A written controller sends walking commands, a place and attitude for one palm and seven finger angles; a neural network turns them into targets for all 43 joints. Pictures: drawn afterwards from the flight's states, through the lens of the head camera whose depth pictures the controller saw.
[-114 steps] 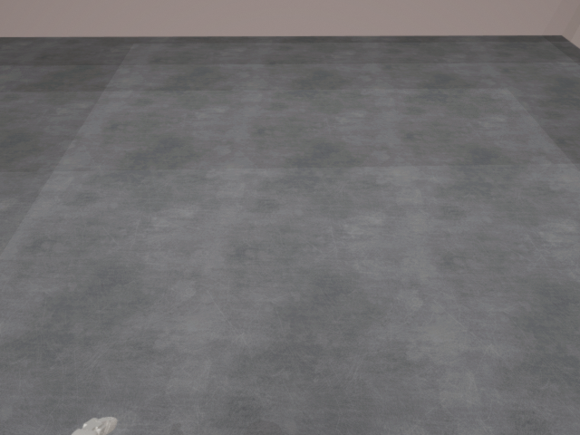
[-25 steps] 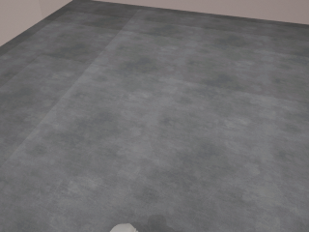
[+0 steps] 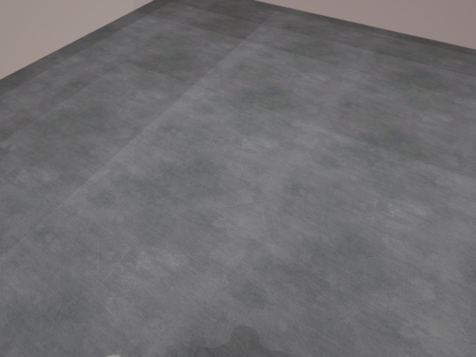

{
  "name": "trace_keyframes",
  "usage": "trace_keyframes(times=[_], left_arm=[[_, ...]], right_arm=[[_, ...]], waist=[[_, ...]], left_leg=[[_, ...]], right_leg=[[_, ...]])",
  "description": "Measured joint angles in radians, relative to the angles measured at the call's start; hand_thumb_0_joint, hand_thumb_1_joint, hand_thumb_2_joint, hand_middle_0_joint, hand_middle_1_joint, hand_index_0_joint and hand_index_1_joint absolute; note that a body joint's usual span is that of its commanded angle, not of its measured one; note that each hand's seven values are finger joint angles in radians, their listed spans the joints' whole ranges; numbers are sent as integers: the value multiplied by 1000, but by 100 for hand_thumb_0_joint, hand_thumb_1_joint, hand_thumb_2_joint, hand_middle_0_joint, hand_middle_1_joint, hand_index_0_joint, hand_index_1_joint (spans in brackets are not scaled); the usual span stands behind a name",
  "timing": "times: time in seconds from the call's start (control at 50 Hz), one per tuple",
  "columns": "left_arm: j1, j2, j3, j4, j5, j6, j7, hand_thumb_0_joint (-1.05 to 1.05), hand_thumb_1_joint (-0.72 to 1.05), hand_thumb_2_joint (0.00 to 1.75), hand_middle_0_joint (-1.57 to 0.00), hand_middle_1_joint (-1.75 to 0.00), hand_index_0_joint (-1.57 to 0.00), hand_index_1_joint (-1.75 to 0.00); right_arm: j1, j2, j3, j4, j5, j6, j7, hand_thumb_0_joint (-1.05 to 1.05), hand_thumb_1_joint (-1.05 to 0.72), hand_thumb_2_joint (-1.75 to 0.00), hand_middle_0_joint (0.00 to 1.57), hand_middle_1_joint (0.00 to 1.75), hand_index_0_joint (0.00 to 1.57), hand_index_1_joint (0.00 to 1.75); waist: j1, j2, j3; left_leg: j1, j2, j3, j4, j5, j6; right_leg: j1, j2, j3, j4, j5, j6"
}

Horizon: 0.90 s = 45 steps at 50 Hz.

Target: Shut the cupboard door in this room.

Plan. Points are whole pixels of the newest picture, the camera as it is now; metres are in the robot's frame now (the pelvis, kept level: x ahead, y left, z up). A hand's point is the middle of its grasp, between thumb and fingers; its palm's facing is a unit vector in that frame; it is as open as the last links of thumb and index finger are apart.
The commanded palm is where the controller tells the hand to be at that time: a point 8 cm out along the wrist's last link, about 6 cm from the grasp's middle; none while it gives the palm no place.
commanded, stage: turn or walk to find it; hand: left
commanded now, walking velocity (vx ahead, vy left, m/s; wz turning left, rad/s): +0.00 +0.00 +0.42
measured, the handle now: out of the picture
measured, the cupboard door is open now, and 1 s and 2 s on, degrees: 97 97 97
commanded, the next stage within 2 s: stand and wait in 1.94 s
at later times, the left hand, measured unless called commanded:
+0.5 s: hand out of the picture -0.04 +0.22 -0.20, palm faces +0.26 -0.94 -0.21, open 7.4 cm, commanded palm none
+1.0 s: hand out of the picture +0.00 +0.24 -0.15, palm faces +0.41 -0.88 -0.25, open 7.4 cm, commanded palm none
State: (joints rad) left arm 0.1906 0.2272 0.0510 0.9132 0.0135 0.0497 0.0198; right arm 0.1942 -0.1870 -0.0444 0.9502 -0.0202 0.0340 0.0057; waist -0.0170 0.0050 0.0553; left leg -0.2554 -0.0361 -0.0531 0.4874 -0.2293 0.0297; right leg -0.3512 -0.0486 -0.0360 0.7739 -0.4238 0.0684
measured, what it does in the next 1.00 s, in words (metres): steps on the spot, turning left: right foot, then left foot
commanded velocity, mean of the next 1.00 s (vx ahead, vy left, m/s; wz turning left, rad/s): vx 0.00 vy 0.00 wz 0.42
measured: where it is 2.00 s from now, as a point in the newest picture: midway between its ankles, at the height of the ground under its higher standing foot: outside the picture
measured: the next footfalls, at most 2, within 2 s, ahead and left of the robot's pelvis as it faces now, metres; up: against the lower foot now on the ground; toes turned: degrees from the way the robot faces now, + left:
right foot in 0.06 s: +0.04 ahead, -0.13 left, +0.00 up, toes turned -2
left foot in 0.48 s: -0.01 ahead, +0.13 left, +0.00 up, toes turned +18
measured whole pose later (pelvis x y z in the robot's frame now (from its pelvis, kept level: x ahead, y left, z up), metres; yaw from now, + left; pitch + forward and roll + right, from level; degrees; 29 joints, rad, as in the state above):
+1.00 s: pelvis -0.04 +0.01 +0.00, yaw +25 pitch +0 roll +0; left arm 0.13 0.20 0.05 0.90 0.01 0.04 0.02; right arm 0.26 -0.20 -0.06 0.97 -0.02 0.04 0.00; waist -0.05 0.02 0.04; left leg -0.27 -0.08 -0.10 0.47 -0.20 0.04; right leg -0.29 -0.02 -0.02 0.65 -0.37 0.06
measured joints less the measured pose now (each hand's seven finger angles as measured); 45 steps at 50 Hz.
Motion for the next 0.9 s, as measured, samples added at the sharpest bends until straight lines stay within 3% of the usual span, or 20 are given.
trace_keyframes(times=[0.06, 0.08, 0.12, 0.2, 0.26, 0.32, 0.42, 0.46, 0.48, 0.54, 0.62, 0.78, 0.9], left_arm=[[-1, -12, -8, -20, -1, -20, 2, 1, 90, 90, -20, -30, -20, -30], [-2, -20, -10, -22, 4, -30, 5, 1, 90, 90, -20, -30, -20, -30], [0, -36, -20, -27, 9, -36, 5, 1, 90, 90, -20, -30, -20, -30], [22, -55, -27, -28, 10, -34, 7, 1, 90, 90, -21, -30, -21, -30], [33, -59, -29, -18, 13, -36, 8, 1, 90, 90, -21, -30, -21, -30], [45, -57, -30, -8, 17, -37, 7, 1, 90, 90, -21, -30, -21, -30], [62, -33, -20, 13, 22, -33, 3, 1, 90, 90, -21, -30, -21, -30], [71, -17, -12, 23, 18, -27, 2, 1, 90, 90, -21, -30, -21, -30], [75, -6, -6, 27, 14, -20, 2, 1, 90, 90, -21, -30, -21, -30], [70, 25, 9, 53, 11, 17, 9, 1, 90, 90, -21, -30, -21, -30], [50, 43, 20, 71, 10, 23, 1, 1, 90, 90, -20, -30, -20, -30], [1, 33, 16, 39, 6, 9, -1, 1, 91, 90, -20, -30, -20, -30], [-44, 4, 8, 14, 3, 9, 2, 1, 91, 90, -20, -30, -20, -30]], right_arm=[[23, -10, -10, 4, 4, 7, 3, 1, -90, -90, 21, 30, 20, 30], [27, -18, -15, 5, 8, 9, 4, 1, -90, -90, 21, 30, 20, 30], [36, -33, -29, 11, 6, 21, 4, 1, -90, -90, 21, 29, 20, 30], [46, -54, -43, 29, 1, 39, 14, 1, -91, -90, 20, 29, 20, 30], [50, -60, -45, 39, 1, 42, 17, 1, -91, -90, 20, 29, 20, 30], [42, -59, -42, 48, 3, 47, 17, 1, -91, -90, 20, 29, 20, 30], [9, -47, -28, 45, 12, 38, 15, 1, -91, -90, 20, 29, 20, 30], [-1, -43, -21, 31, 13, 24, 15, 1, -91, -90, 20, 29, 20, 30], [-6, -39, -19, 25, 11, 13, 16, 1, -91, -90, 20, 29, 20, 30], [-24, -14, -8, 10, 8, -9, 10, 1, -91, -90, 20, 29, 20, 30], [-22, 9, 7, 1, 7, -21, -7, 1, -91, -90, 20, 29, 20, 30], [6, 20, 9, 5, 8, -23, -9, 1, -90, -90, 21, 29, 20, 30], [36, 10, -3, 13, 0, -11, -7, 1, -90, -90, 21, 30, 20, 30]], waist=[[-5, 9, -11], [-3, 21, -12], [-8, 41, -11], [-8, 42, -10], [-10, 30, -4], [-3, 11, 6], [18, -26, 25], [20, -37, 25], [20, -48, 23], [32, -77, 24], [28, -68, 13], [13, -38, -6], [-16, -15, -10]], left_leg=[[-33, -17, -18, 50, -17, -17], [-56, -14, -23, 94, -40, -22], [-121, -17, -27, 267, -174, -35], [-218, 8, 7, 587, -174, -61], [-225, 42, 29, 636, -156, -82], [-193, 64, 47, 567, -184, -93], [-97, 74, 93, 328, -217, -87], [-38, 72, 115, 179, -137, -78], [-28, 64, 118, 137, -85, -56], [-37, 45, 125, 156, -111, 10], [2, 32, 99, 54, -60, 26], [41, -3, 39, -63, 20, 42], [22, -28, -5, -56, 35, 36]], right_leg=[[88, 11, -9, -201, 113, -9], [95, 17, -18, -222, 134, -46], [91, 13, -45, -200, 122, -79], [122, -5, -80, -236, 128, -82], [139, -21, -107, -256, 137, -79], [142, -40, -129, -258, 138, -71], [124, -77, -163, -218, 121, -44], [105, -94, -179, -172, 100, -25], [84, -109, -179, -130, 83, -18], [-15, -87, -82, 112, -90, -7], [-95, -52, -27, 308, -14, 3], [-85, -34, 10, 233, 33, 27], [-38, -10, 20, 106, 0, 16]])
